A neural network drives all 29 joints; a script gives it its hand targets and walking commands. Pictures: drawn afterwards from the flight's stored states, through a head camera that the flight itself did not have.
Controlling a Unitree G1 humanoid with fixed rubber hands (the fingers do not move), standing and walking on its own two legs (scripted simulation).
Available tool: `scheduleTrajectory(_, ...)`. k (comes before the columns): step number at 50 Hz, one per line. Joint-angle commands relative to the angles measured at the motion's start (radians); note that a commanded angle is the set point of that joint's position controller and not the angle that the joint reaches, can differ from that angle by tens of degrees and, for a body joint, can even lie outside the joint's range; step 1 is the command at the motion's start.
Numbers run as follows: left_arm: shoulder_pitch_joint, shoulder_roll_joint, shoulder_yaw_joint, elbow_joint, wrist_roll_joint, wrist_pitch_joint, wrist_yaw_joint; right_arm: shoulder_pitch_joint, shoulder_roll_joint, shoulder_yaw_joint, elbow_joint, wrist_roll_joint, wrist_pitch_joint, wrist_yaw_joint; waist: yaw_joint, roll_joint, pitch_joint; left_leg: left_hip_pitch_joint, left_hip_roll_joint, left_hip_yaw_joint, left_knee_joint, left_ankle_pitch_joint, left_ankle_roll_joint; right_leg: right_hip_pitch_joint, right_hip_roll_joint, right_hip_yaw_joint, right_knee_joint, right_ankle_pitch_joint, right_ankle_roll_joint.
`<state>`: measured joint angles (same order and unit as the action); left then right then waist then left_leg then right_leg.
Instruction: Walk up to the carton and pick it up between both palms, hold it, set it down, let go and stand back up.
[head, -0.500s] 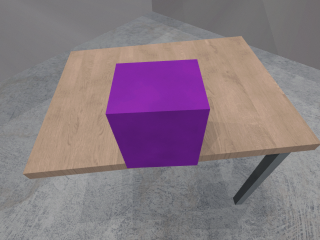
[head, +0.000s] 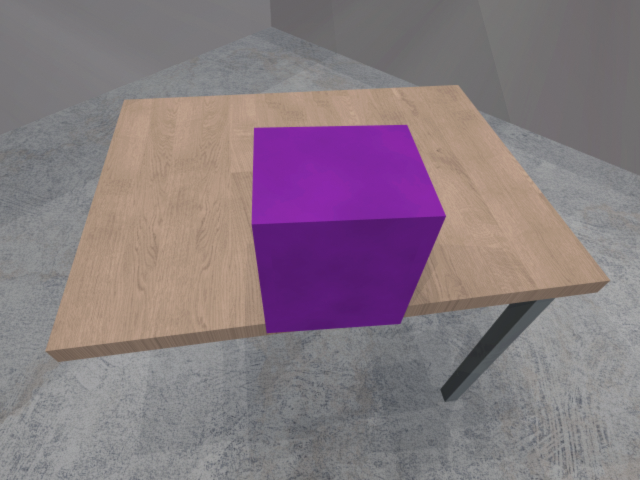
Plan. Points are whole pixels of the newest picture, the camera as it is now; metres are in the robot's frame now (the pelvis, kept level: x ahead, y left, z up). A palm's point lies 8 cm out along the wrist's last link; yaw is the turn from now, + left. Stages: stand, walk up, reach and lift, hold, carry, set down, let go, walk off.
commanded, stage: walk up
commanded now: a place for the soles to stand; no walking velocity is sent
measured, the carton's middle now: (333, 234) +0.42 +0.01 +0.07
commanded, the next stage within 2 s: reach and lift in 1.66 s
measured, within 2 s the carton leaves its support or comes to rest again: neither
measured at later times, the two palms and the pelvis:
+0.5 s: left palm out of the picture +0.02 +0.24 -0.12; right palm out of the picture +0.02 -0.27 -0.12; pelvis +0.00 -0.02 +0.01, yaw +4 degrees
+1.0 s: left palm out of the picture +0.02 +0.24 -0.12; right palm out of the picture +0.05 -0.27 -0.12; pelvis +0.02 -0.02 +0.00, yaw +5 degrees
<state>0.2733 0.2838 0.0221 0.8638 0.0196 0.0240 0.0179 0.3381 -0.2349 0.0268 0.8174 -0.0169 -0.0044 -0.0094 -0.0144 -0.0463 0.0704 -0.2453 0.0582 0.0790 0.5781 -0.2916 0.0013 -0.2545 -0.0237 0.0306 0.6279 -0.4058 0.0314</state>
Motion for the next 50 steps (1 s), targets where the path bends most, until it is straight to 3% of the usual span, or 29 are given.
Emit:
scheduleTrajectory(1, 0.105, 0.094, 0.016, -0.021, 0.002, -0.041, 0.001, 0.020, -0.176, -0.050, -0.074, 0.018, -0.018, -0.001, 0.043, 0.182, -0.071, -0.056, 0.136, -0.166, -0.126, 0.255, 0.072, 0.184, -0.045, 0.031, -0.230, 0.326, -0.033)
scheduleTrajectory(2, 0.080, 0.134, 0.024, -0.021, 0.009, -0.037, 0.002, 0.049, -0.147, -0.041, -0.074, 0.021, -0.024, 0.002, 0.025, 0.105, -0.087, -0.085, 0.116, -0.159, -0.141, 0.186, 0.045, 0.216, -0.079, 0.087, -0.219, 0.350, -0.056)
scheduleTrajectory(3, 0.053, 0.141, 0.024, -0.027, 0.007, -0.034, 0.004, 0.071, -0.132, -0.035, -0.070, 0.028, -0.023, 0.004, 0.012, 0.090, -0.086, -0.078, 0.081, -0.128, -0.160, 0.066, 0.021, 0.181, -0.108, 0.130, -0.230, 0.292, -0.069)
scheduleTrajectory(4, 0.014, 0.154, 0.021, -0.029, -0.008, -0.031, -0.001, 0.093, -0.106, -0.032, -0.060, 0.038, -0.016, 0.002, -0.010, 0.042, -0.067, 0.021, 0.043, -0.090, -0.179, -0.020, 0.002, 0.042, -0.110, 0.104, -0.239, 0.139, -0.081)
scheduleTrajectory(5, -0.004, 0.134, 0.014, -0.023, -0.023, -0.029, -0.005, 0.092, -0.130, -0.041, -0.059, 0.027, -0.011, -0.002, -0.007, 0.025, -0.012, 0.049, 0.045, -0.115, -0.191, -0.057, 0.000, -0.048, -0.080, 0.088, -0.264, 0.030, -0.072)
scheduleTrajectory(7, 0.015, 0.093, -0.004, -0.014, -0.022, -0.031, -0.006, 0.067, -0.175, -0.055, -0.046, 0.014, -0.011, 0.001, 0.014, 0.052, 0.039, -0.005, 0.058, -0.139, -0.206, -0.024, 0.013, -0.017, -0.064, 0.054, -0.275, 0.087, -0.052)
scheduleTrajectory(9, 0.031, 0.101, -0.006, -0.006, -0.024, -0.039, -0.004, 0.090, -0.163, -0.055, -0.044, 0.014, -0.019, 0.002, 0.007, 0.062, -0.001, 0.002, 0.050, -0.129, -0.198, 0.066, 0.015, 0.028, -0.077, 0.051, -0.260, 0.180, -0.051)
scheduleTrajectory(10, 0.032, 0.113, -0.005, -0.004, -0.024, -0.043, -0.005, 0.094, -0.148, -0.049, -0.037, 0.013, -0.023, -0.001, 0.012, 0.025, -0.003, 0.018, 0.053, -0.124, -0.193, 0.074, 0.013, 0.023, -0.077, 0.056, -0.255, 0.182, -0.050)
scheduleTrajectory(11, 0.036, 0.117, -0.007, -0.003, -0.022, -0.045, -0.006, 0.090, -0.144, -0.046, -0.041, 0.011, -0.025, -0.002, 0.011, 0.031, -0.016, 0.025, 0.054, -0.120, -0.185, 0.080, 0.016, 0.027, -0.082, 0.055, -0.264, 0.196, -0.054)
scheduleTrajectory(16, 0.026, 0.100, -0.012, 0.002, -0.025, -0.037, -0.004, 0.118, -0.137, -0.048, -0.019, 0.013, -0.021, -0.005, 0.001, -0.004, 0.038, 0.010, 0.043, -0.134, -0.196, 0.030, 0.010, -0.022, -0.083, 0.049, -0.299, 0.087, -0.057)
scheduleTrajectory(17, 0.025, 0.105, -0.010, 0.003, -0.032, -0.038, -0.004, 0.118, -0.130, -0.050, -0.018, 0.013, -0.020, -0.006, 0.004, -0.006, 0.057, -0.007, 0.035, -0.134, -0.191, 0.021, 0.009, -0.041, -0.082, 0.046, -0.306, 0.060, -0.056)
scheduleTrajectory(19, 0.029, 0.113, -0.006, -0.001, -0.027, -0.041, -0.007, 0.135, -0.155, -0.052, -0.015, 0.012, -0.024, -0.007, 0.000, 0.046, 0.028, 0.014, 0.037, -0.122, -0.183, 0.060, 0.008, -0.020, -0.083, 0.037, -0.288, 0.101, -0.060)
scheduleTrajectory(23, 0.034, 0.108, -0.007, -0.002, -0.023, -0.043, -0.007, 0.124, -0.146, -0.050, -0.012, 0.014, -0.029, -0.009, 0.008, 0.040, -0.004, -0.001, 0.043, -0.134, -0.177, 0.099, 0.012, 0.023, -0.079, 0.016, -0.262, 0.162, -0.059)
scheduleTrajectory(36, 0.042, 0.106, -0.010, -0.002, -0.023, -0.035, -0.004, 0.117, -0.149, -0.048, -0.006, 0.012, -0.024, -0.015, 0.012, 0.059, -0.008, -0.024, 0.039, -0.154, -0.159, 0.163, 0.013, 0.048, -0.083, -0.014, -0.245, 0.193, -0.059)
scheduleTrajectory(37, 0.093, 0.091, -0.009, 0.007, -0.009, -0.038, -0.007, 0.140, -0.140, -0.049, 0.003, 0.001, -0.022, -0.013, 0.019, 0.060, -0.038, 0.001, 0.018, -0.129, -0.159, 0.025, 0.018, 0.045, -0.078, 0.005, -0.267, 0.073, -0.064)
scheduleTrajectory(40, 0.053, 0.111, 0.001, -0.007, -0.010, -0.035, -0.005, 0.130, -0.131, -0.051, -0.001, 0.003, -0.020, -0.011, 0.009, 0.037, 0.043, -0.044, 0.009, -0.130, -0.164, -0.007, 0.016, -0.006, -0.081, 0.016, -0.289, 0.015, -0.067)
scheduleTrajectory(46, 0.083, 0.095, -0.004, -0.008, -0.010, -0.045, -0.006, 0.118, -0.145, -0.053, -0.004, 0.005, -0.031, -0.013, 0.015, 0.057, 0.000, -0.014, 0.032, -0.148, -0.154, 0.157, 0.025, 0.049, -0.072, -0.011, -0.234, 0.214, -0.060)
scheduleTrajectory(50, 0.093, 0.094, -0.005, -0.010, -0.010, -0.044, -0.004, 0.117, -0.143, -0.051, -0.003, 0.007, -0.030, -0.016, 0.015, 0.058, -0.026, 0.005, 0.034, -0.143, -0.138, 0.231, 0.028, 0.077, -0.073, -0.021, -0.215, 0.279, -0.059)
